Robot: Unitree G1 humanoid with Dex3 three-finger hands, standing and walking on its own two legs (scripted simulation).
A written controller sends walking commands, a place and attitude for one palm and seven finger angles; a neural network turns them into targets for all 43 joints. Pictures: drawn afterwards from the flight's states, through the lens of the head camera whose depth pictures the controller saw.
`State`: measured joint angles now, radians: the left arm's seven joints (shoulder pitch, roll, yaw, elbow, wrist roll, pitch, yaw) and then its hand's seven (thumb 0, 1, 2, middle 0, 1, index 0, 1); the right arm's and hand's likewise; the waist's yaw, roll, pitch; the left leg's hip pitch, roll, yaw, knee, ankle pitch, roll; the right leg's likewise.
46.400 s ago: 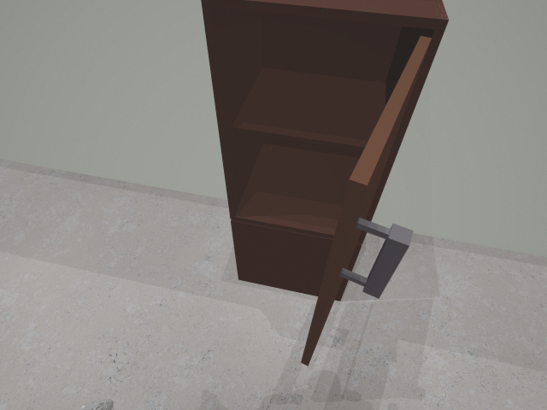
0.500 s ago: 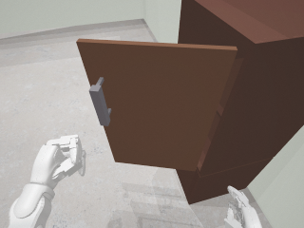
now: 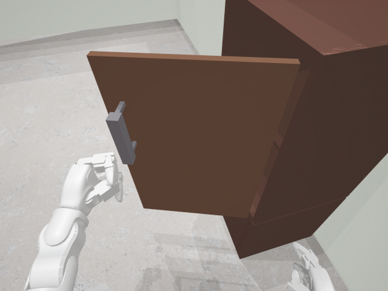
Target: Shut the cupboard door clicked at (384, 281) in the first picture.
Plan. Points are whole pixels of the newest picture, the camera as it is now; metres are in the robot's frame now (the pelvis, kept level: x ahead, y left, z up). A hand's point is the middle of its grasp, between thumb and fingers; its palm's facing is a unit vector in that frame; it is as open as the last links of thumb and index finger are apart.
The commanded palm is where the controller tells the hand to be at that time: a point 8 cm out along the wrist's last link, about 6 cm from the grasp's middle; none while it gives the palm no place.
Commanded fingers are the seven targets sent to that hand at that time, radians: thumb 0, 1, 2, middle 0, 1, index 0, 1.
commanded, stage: bring the fist close to the handle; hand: left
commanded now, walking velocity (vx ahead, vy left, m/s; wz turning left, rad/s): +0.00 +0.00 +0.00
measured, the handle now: (125, 133) +0.42 +0.19 +0.10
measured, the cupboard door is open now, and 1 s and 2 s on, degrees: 68 68 48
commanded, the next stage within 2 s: push the door shut along its arc in 0.76 s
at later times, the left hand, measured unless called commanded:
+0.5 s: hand (131, 161) +0.33 +0.15 +0.11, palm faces -0.04 -1.00 -0.03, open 3.1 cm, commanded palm +0.30 +0.21 +0.11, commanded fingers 0.00 0.90 0.90 -1.30 -1.50 -1.30 -1.50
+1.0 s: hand (132, 164) +0.33 +0.15 +0.11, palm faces -0.06 -1.00 -0.04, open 3.1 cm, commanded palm +0.32 +0.21 +0.11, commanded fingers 0.00 0.90 0.90 -1.30 -1.50 -1.30 -1.50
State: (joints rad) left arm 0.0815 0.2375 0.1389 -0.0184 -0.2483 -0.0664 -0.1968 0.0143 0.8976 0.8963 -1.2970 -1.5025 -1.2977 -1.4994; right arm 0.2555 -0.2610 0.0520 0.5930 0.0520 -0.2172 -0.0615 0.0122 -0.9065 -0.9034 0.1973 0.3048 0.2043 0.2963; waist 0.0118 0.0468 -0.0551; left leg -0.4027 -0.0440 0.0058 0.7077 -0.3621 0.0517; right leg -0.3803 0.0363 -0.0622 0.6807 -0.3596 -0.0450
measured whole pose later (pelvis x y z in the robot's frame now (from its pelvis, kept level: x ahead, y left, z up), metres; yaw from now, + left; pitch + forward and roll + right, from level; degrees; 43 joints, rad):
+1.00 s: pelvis +0.00 +0.00 +0.00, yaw +0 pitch +3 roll +0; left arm -0.16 0.23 0.12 0.25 -0.21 -0.09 -0.17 0.01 0.90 0.90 -1.30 -1.50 -1.30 -1.50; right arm 0.23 -0.25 0.06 0.60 0.06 -0.13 -0.05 0.01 -0.91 -0.90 0.20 0.30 0.20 0.30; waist 0.00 0.04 -0.04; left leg -0.37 -0.04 0.01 0.66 -0.34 0.05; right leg -0.36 0.04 -0.05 0.65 -0.34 -0.05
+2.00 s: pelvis +0.00 +0.01 -0.01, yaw -1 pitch +11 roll -1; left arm -0.85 0.34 0.16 1.05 -0.19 -0.26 -0.38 0.01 0.90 0.90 -1.30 -1.50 -1.30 -1.50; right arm 0.37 -0.29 0.03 0.68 0.04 -0.07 -0.03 0.01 -0.91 -0.90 0.20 0.30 0.20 0.30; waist -0.12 0.03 -0.06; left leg -0.59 -0.05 0.03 0.76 -0.36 0.07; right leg -0.58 0.03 -0.04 0.73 -0.36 -0.03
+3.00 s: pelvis +0.00 +0.01 -0.03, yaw +0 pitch +21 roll -2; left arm -1.23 0.24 0.22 1.26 -0.13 -0.24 0.03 0.03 0.88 0.97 -1.30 -1.50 -1.30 -1.50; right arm 0.40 -0.28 0.01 0.74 -0.03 -0.12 0.03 0.00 -0.91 -0.90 0.20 0.30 0.20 0.30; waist -0.17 0.04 -0.11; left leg -0.85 -0.04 0.00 0.89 -0.40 0.06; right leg -0.81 0.04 -0.08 0.84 -0.39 -0.04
